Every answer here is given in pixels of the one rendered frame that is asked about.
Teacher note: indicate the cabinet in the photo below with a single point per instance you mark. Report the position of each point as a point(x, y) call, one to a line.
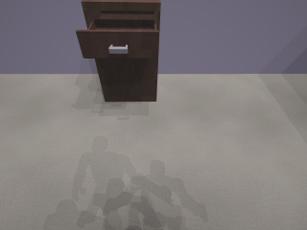
point(126, 79)

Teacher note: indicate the handle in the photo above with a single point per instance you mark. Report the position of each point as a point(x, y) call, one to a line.
point(118, 49)

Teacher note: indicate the drawer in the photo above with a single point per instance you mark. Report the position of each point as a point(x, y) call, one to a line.
point(140, 35)

